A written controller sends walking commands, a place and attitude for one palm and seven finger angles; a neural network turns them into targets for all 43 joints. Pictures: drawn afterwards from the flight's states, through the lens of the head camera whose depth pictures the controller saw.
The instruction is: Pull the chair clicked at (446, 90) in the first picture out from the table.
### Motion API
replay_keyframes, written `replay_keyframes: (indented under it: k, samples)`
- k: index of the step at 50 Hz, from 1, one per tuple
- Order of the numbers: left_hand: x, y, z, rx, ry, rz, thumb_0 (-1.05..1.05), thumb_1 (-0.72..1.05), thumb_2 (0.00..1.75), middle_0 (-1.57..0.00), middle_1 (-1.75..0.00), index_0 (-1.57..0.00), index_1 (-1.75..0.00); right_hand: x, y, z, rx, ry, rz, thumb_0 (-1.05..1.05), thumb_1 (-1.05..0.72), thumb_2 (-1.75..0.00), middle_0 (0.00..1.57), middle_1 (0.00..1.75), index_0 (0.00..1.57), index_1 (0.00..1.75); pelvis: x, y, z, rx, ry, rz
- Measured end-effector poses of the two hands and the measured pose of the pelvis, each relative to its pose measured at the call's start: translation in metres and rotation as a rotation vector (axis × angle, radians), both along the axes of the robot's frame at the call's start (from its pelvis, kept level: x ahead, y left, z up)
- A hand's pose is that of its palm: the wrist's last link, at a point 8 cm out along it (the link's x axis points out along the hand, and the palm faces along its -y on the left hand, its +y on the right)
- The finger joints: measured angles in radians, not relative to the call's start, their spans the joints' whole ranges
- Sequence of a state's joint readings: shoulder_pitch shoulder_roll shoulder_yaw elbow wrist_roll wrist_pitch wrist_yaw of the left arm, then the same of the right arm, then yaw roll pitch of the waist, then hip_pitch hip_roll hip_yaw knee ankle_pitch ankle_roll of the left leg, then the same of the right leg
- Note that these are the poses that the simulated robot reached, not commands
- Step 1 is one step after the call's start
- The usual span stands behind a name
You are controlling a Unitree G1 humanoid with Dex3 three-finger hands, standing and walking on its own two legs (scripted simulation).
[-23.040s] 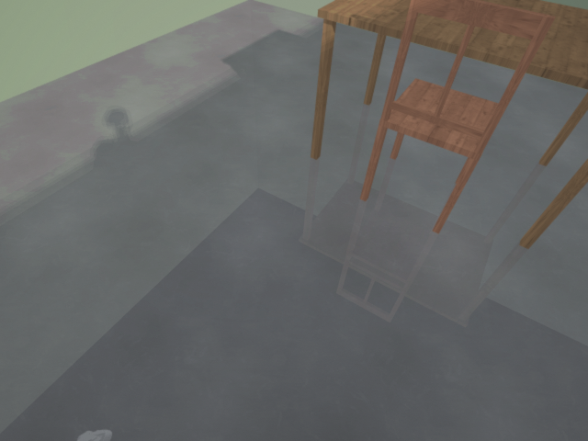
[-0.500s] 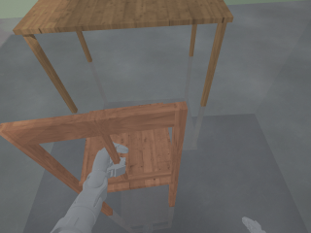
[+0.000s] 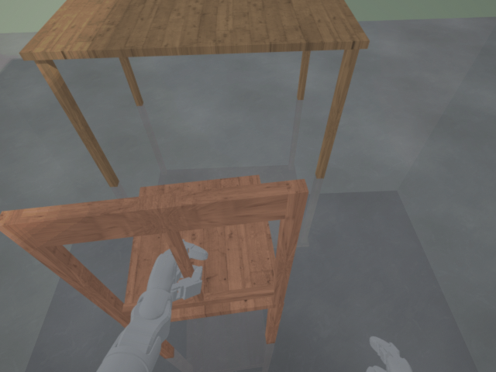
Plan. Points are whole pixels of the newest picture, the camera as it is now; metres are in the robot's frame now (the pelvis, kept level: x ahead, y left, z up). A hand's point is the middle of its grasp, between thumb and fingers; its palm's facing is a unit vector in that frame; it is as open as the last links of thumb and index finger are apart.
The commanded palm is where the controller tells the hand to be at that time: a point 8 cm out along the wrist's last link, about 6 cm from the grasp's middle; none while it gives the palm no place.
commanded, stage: open the thumb and straighten the fingers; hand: left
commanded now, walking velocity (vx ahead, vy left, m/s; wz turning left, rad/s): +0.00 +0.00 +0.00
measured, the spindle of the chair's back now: (187, 269) +0.31 +0.13 -0.07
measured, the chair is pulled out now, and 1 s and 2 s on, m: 0.67 0.67 0.67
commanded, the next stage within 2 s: draw the fingers out of the gap in 0.80 s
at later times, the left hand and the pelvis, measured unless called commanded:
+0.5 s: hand (188, 277) +0.29 +0.12 -0.06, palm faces -0.03 -0.99 -0.14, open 13.1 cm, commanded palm +0.27 +0.18 -0.04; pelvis +0.00 +0.00 -0.03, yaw +2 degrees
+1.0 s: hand (182, 285) +0.28 +0.14 -0.07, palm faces -0.04 -0.99 -0.14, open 17.4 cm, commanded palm +0.25 +0.19 -0.04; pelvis +0.01 +0.00 -0.04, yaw +3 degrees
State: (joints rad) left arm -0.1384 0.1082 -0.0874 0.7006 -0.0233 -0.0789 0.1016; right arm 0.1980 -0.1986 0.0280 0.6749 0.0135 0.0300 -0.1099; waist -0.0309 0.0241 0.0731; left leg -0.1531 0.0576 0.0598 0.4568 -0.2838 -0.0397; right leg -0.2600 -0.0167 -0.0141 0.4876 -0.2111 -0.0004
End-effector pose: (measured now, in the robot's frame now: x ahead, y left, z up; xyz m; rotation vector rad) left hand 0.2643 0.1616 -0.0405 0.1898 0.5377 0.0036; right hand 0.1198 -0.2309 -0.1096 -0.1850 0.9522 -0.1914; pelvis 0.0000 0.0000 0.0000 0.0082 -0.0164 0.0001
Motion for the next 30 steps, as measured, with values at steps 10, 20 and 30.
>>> replay_keyframes:
  k: [10, 20, 30]
  samples:
    - [0.002, 0.004, 0.001, -0.052, -0.05, 0.013, 0.03, 0.6, 0.75, -0.3, -1.3, -0.49, -1.44, -0.005, -0.016, 0.0, 0.012, -0.017, -0.012, 0.01, -0.9, -0.89, 0.21, 0.3, 0.2, 0.3, 0.002, -0.002, -0.007, 0.002, 0.079, 0.029]
    - [0.009, 0.01, -0.001, -0.041, -0.043, -0.004, 0.01, -0.12, 0.41, -0.39, -1.29, -0.46, -1.35, 0.006, -0.025, -0.007, -0.006, -0.07, 0.019, 0.01, -0.9, -0.89, 0.2, 0.3, 0.2, 0.3, 0.0, 0.001, -0.021, 0.002, 0.141, 0.036]
    - [0.006, 0.02, -0.004, -0.042, -0.021, 0.017, 0.0, -0.48, 0.23, -0.27, -0.8, -0.27, -0.8, 0.021, -0.007, -0.016, 0.022, -0.108, 0.06, 0.01, -0.9, -0.89, 0.2, 0.3, 0.2, 0.3, 0.002, 0.002, -0.029, 0.001, 0.16, 0.049]
